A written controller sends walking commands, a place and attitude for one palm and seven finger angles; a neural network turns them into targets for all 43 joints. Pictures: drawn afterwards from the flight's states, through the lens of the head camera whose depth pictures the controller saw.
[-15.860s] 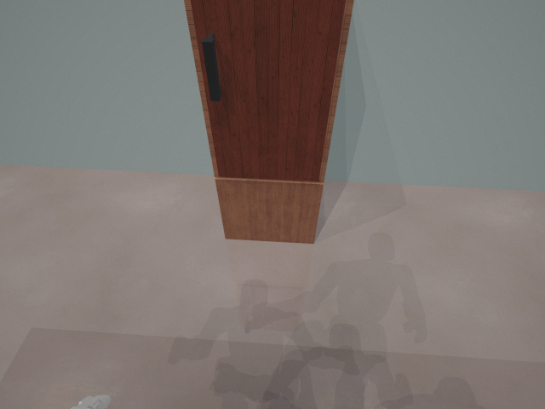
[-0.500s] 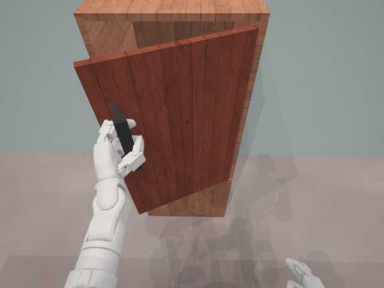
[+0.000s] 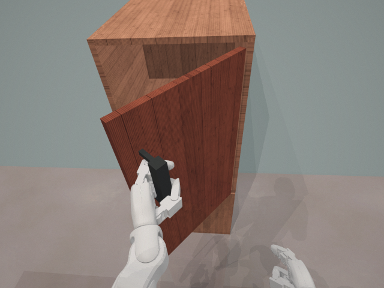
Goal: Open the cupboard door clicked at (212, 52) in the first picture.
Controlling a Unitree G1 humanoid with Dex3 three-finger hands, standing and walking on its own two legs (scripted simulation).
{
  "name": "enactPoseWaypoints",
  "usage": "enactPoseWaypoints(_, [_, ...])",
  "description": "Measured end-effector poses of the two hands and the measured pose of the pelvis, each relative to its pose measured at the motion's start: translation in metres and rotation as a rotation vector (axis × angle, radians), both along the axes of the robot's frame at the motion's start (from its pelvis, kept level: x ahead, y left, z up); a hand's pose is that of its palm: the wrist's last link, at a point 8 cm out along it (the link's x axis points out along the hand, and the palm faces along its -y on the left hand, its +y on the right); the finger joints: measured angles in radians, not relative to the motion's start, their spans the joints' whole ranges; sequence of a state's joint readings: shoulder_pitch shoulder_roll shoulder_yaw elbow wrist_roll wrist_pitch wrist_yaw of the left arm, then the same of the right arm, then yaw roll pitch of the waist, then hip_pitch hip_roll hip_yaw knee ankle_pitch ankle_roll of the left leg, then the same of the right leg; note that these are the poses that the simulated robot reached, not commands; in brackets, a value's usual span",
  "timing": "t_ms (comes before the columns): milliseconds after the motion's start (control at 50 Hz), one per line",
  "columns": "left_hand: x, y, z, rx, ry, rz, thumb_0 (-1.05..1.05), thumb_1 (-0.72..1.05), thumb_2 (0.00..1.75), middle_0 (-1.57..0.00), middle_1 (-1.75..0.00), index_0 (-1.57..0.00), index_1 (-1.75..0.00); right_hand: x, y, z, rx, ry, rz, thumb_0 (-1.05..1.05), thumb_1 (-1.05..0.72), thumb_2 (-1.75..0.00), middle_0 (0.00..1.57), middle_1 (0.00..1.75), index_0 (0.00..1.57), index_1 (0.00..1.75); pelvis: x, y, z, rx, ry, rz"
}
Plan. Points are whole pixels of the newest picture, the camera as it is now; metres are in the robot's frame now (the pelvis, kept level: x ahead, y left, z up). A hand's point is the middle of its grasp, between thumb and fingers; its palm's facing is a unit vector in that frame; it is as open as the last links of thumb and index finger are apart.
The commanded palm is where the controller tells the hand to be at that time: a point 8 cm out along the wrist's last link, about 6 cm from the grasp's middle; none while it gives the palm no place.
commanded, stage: open thumb and fingers to let go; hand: left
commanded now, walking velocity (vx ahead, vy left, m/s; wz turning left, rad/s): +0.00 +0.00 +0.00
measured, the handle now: (156, 182) +0.31 +0.08 +0.09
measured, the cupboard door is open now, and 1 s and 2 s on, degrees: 50 46 46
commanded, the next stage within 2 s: slide the hand sideways off the handle in 0.80 s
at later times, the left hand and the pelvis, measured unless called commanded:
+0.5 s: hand (164, 188) +0.29 +0.06 +0.10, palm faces +0.29 -0.96 +0.00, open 12.5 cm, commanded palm +0.25 +0.11 +0.09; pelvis +0.00 +0.00 +0.00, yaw +0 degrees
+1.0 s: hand (163, 196) +0.28 +0.07 +0.10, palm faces +0.08 -1.00 -0.04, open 15.3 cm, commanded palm +0.25 +0.09 +0.09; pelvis -0.01 +0.03 -0.01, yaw +0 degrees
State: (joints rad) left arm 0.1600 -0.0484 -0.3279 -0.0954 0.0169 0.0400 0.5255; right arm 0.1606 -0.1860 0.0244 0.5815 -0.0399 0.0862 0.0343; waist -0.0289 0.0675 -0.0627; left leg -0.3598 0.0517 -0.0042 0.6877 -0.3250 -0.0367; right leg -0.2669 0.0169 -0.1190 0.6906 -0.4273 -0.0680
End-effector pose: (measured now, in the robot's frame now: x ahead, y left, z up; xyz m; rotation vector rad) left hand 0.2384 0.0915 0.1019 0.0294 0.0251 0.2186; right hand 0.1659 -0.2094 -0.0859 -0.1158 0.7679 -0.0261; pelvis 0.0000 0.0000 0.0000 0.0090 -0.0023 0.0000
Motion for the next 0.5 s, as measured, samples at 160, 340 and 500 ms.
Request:
enactPoseWaypoints(160, [0.012,0.013,0.000,-0.020,-0.010,0.128,0.02,0.56,0.74,-0.37,-1.32,-0.37,-1.33,-0.003,-0.013,-0.005,-0.045,0.043,0.013,0.01,-0.91,-0.90,0.20,0.30,0.20,0.30,-0.003,-0.007,0.001,0.007,0.008,0.015])
enactPoseWaypoints(340, [0.015,0.015,-0.002,-0.027,-0.024,0.103,0.01,0.18,0.59,-0.35,-1.27,-0.35,-1.28,-0.001,-0.013,-0.004,-0.052,0.045,0.002,0.01,-0.91,-0.90,0.20,0.30,0.20,0.30,0.000,-0.004,0.001,0.011,0.027,0.012])
enactPoseWaypoints(500, [0.017,0.019,-0.002,-0.028,-0.024,0.078,0.01,-0.27,0.40,-0.32,-1.21,-0.33,-1.21,0.002,-0.001,-0.001,-0.050,0.039,-0.003,0.01,-0.91,-0.90,0.20,0.30,0.20,0.30,0.002,0.005,0.001,0.005,0.026,0.006])
